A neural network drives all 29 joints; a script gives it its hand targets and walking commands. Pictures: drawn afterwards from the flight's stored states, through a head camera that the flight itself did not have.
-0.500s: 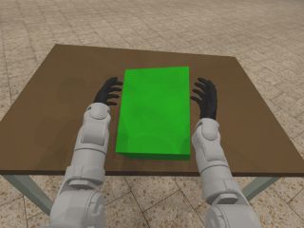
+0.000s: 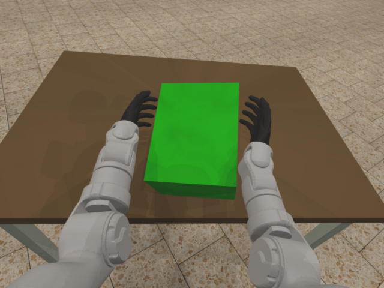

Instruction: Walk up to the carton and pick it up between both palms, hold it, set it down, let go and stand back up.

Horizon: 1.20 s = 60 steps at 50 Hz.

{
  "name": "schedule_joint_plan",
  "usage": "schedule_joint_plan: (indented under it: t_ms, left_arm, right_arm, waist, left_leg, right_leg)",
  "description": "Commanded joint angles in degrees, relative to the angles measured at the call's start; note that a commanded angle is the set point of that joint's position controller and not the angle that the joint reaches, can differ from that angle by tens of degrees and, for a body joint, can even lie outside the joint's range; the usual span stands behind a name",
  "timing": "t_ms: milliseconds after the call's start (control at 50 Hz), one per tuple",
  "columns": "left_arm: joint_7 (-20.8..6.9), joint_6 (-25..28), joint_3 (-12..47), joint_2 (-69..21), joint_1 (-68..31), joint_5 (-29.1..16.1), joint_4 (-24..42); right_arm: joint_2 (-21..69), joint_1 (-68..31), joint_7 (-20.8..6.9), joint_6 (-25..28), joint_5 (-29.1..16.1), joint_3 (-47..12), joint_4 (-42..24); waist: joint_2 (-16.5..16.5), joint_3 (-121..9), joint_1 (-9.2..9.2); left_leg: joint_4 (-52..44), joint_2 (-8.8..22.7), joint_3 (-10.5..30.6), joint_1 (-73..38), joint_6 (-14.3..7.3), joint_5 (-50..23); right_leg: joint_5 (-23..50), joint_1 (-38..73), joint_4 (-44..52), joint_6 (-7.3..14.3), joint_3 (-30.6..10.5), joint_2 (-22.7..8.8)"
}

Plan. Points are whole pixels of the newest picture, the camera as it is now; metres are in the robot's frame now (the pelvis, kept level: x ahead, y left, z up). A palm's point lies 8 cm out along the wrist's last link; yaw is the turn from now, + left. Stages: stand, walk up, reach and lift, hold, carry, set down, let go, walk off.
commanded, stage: set down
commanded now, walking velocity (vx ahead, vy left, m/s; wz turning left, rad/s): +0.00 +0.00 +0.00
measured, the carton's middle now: (198, 141) +0.42 -0.08 +0.05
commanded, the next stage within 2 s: none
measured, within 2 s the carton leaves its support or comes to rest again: rests again in 1.62 s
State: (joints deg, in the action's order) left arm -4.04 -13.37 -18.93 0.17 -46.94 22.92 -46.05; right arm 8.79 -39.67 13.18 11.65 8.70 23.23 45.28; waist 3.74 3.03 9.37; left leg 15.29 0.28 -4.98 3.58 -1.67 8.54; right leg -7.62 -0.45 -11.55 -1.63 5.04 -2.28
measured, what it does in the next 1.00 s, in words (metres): stands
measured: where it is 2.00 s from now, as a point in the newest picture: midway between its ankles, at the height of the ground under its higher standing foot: outside the picture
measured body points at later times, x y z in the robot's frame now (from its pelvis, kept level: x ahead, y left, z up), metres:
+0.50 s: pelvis +0.02 +0.00 +0.00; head +0.04 +0.03 +0.45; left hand +0.47 +0.06 +0.11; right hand +0.38 -0.21 +0.10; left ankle +0.00 +0.10 -0.75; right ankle -0.01 -0.13 -0.75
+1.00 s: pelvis +0.01 +0.01 +0.00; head +0.06 +0.03 +0.45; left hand +0.49 +0.05 +0.10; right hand +0.38 -0.21 +0.09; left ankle +0.00 +0.10 -0.75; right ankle -0.01 -0.13 -0.75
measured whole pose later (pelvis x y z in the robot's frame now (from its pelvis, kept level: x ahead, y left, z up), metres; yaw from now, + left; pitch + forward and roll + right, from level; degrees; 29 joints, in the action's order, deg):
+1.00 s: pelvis +0.01 +0.01 +0.00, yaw -2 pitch +4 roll -1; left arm -6.0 -5.7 -21.2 4.6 -57.7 21.6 -63.3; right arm 11.5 -42.6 15.3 9.0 14.5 32.0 47.4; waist 3.1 0.8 10.5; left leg 17.8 0.7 -5.9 12.1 -2.1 9.9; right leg -7.1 -8.5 -11.7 -1.9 4.0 -1.9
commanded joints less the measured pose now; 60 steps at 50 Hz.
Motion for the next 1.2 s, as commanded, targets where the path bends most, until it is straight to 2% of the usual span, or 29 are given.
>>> schedule_joint_plan:
  t_ms: [0, 160, 300, 420, 580, 600, 620, 660, 720, 760, 800, 840, 900, 940, 1000, 1040, 1060, 1080, 1100, 1120, 1180]
  left_arm:
    - [-8.04, 6.37, 15.87, -31.78, -33.88, -3.90, 4.88]
    - [-7.68, 5.86, 16.35, -31.77, -33.13, -4.83, 4.28]
    - [-8.08, 6.24, 15.37, -31.05, -33.81, -5.25, 2.70]
    - [-9.16, 6.88, 13.42, -30.01, -35.07, -4.53, -0.41]
    - [-9.79, 7.97, 11.06, -28.82, -38.13, -3.57, -4.88]
    - [-10.07, 7.82, 7.65, -26.03, -37.67, -2.42, -9.39]
    - [-10.21, 7.81, 7.73, -25.66, -38.19, -2.41, -9.15]
    - [-10.15, 8.01, 7.46, -25.39, -38.40, -2.33, -9.61]
    - [-9.94, 8.94, 6.85, -24.75, -41.20, -2.55, -10.65]
    - [-9.70, 10.04, 7.25, -25.35, -42.07, -2.62, -10.06]
    - [-9.46, 10.93, 7.12, -25.48, -43.16, -2.76, -10.18]
    - [-9.48, 11.05, 7.28, -25.57, -42.73, -2.86, -11.65]
    - [-9.59, 11.35, 7.58, -25.78, -43.08, -3.29, -12.63]
    - [-9.91, 11.31, 6.79, -25.42, -42.58, -3.10, -15.16]
    - [-10.23, 11.01, 4.35, -24.05, -41.62, -1.70, -17.28]
    - [-10.48, 11.29, 3.66, -23.30, -41.85, -1.75, -16.76]
    - [-10.04, 11.68, 6.54, -26.46, -45.84, -3.14, -14.34]
    - [-9.74, 12.29, 6.81, -26.53, -44.75, -3.46, -14.90]
    - [-9.51, 12.71, 6.78, -27.02, -44.98, -3.15, -14.80]
    - [-9.17, 13.10, 6.04, -26.53, -45.17, -2.65, -15.07]
    - [-9.48, 13.93, 3.57, -26.25, -41.97, -0.72, -17.99]
  right_arm:
    - [25.78, -32.94, -5.88, 1.50, 1.49, -19.15, -1.98]
    - [25.45, -36.96, -5.49, 1.90, -1.48, -23.07, -6.91]
    - [26.48, -37.66, -5.03, 0.99, -1.05, -23.57, -9.71]
    - [27.11, -36.44, -4.76, 0.02, 1.27, -20.58, -8.34]
    - [26.89, -36.94, -5.11, -0.33, 4.12, -15.32, -4.76]
    - [27.95, -38.23, -5.54, -0.85, 3.76, -18.07, -3.75]
    - [28.01, -38.43, -5.59, -0.91, 3.80, -17.21, -4.33]
    - [27.90, -38.35, -5.56, -0.87, 3.94, -16.48, -3.17]
    - [27.48, -39.47, -5.89, -1.12, 4.87, -13.94, -2.73]
    - [27.93, -39.18, -6.10, -0.70, 6.05, -12.86, -2.46]
    - [28.60, -39.63, -6.23, -0.27, 6.54, -12.41, -2.59]
    - [28.33, -38.76, -6.17, -0.58, 7.52, -11.02, -0.91]
    - [28.87, -38.68, -5.93, -0.45, 8.19, -10.37, -0.16]
    - [29.09, -39.15, -5.65, -0.52, 8.95, -10.18, -0.29]
    - [29.15, -38.90, -5.61, -1.11, 9.72, -9.36, 0.67]
    - [29.97, -39.57, -5.50, -0.88, 9.65, -10.20, -1.58]
    - [30.06, -41.31, -5.18, -0.36, 9.84, -7.06, -1.71]
    - [30.78, -41.45, -5.31, 0.09, 9.82, -7.84, -0.74]
    - [30.83, -40.87, -5.36, 0.59, 9.94, -7.89, -0.55]
    - [31.50, -40.04, -5.72, 0.85, 10.26, -8.18, -0.79]
    - [31.77, -38.36, -6.15, 0.89, 11.40, -9.33, -0.66]
  waist:
    - [-5.04, -27.77, 1.05]
    - [-5.45, -29.99, -0.37]
    - [-3.84, -32.52, -0.05]
    - [-3.32, -33.04, 1.42]
    - [-5.68, -33.16, 2.41]
    - [-4.15, -29.76, -1.95]
    - [-4.45, -29.31, -0.81]
    - [-5.40, -28.48, -1.03]
    - [-6.40, -29.93, -0.73]
    - [-7.05, -32.32, -0.20]
    - [-7.28, -35.44, -0.47]
    - [-7.09, -35.18, 1.15]
    - [-6.90, -35.92, 1.65]
    - [-5.90, -35.25, 1.78]
    - [-5.79, -33.05, 0.94]
    - [-5.32, -34.84, 0.46]
    - [-6.06, -41.84, 6.14]
    - [-7.78, -43.03, 3.73]
    - [-7.82, -44.03, 4.52]
    - [-9.03, -44.57, 4.11]
    - [-8.03, -42.75, 3.23]
  left_leg:
    - [2.59, -0.81, 0.46, -10.79, 3.19, -17.56]
    - [3.81, -1.22, 0.72, -7.89, 2.98, -23.28]
    - [2.38, -1.60, 0.90, -3.84, 1.49, -19.59]
    - [1.65, -1.42, 0.88, -3.28, 1.30, -16.42]
    - [2.63, -0.50, 0.81, -6.98, 2.96, -16.74]
    - [2.25, -0.85, -0.45, -4.16, 1.49, -15.64]
    - [1.26, -0.87, -0.47, -2.55, 1.25, -13.90]
    - [0.97, -0.58, -0.49, -2.79, 1.59, -14.43]
    - [1.57, -0.21, -0.45, -5.48, 2.27, -14.96]
    - [2.10, -0.06, -0.52, -6.26, 2.79, -16.54]
    - [2.64, -0.09, -0.58, -6.07, 2.88, -17.36]
    - [3.07, 0.39, -0.17, -7.26, 3.31, -18.98]
    - [3.92, 0.50, 0.21, -7.18, 3.67, -20.85]
    - [3.66, 0.11, -0.06, -4.65, 3.06, -18.88]
    - [2.78, -0.19, -0.26, -1.77, 2.29, -16.36]
    - [2.33, -0.68, -0.57, 0.79, 1.55, -15.34]
    - [2.09, -0.33, 1.24, 0.81, 2.68, -14.43]
    - [3.61, -0.55, 0.74, -1.17, 3.12, -16.72]
    - [4.25, -0.35, 0.92, -2.30, 3.38, -18.45]
    - [5.38, -0.06, 0.85, -4.81, 3.98, -20.97]
    - [5.44, -1.05, 0.69, -0.41, 2.87, -20.87]
  right_leg:
    - [26.22, 6.02, -2.84, -1.29, 2.99, 4.56]
    - [33.63, 9.44, -4.02, -0.91, 1.70, 4.76]
    - [37.77, 12.31, -4.92, -1.48, 0.34, 3.99]
    - [35.79, 10.65, -4.78, -1.70, 0.71, 3.79]
    - [29.11, 3.21, -3.81, -1.15, 2.65, 4.35]
    - [28.15, 6.71, -3.61, -1.19, 1.71, 3.18]
    - [28.99, 8.16, -4.19, -1.43, 1.60, 3.14]
    - [28.91, 7.69, -4.46, -1.54, 1.77, 3.16]
    - [24.65, 3.27, -3.44, -1.06, 2.19, 3.42]
    - [25.99, 2.47, -3.80, -0.76, 2.38, 3.69]
    - [26.60, 2.32, -4.00, -0.53, 2.29, 3.67]
    - [26.53, 0.99, -3.80, -0.50, 2.43, 3.87]
    - [27.26, -0.08, -4.00, -0.45, 2.60, 4.18]
    - [28.51, 1.38, -4.20, -0.52, 2.10, 4.02]
    - [28.61, 2.69, -4.59, -0.72, 1.60, 3.60]
    - [32.39, 5.30, -5.71, -1.28, 1.25, 3.20]
    - [32.54, 0.99, -6.02, -1.28, 2.20, 3.79]
    - [32.78, -0.68, -5.92, -0.61, 1.91, 4.00]
    - [33.24, -1.46, -5.88, -0.54, 2.17, 4.31]
    - [34.24, -2.40, -5.94, -0.16, 2.31, 4.47]
    - [40.58, 3.28, -7.02, -0.94, 1.33, 3.91]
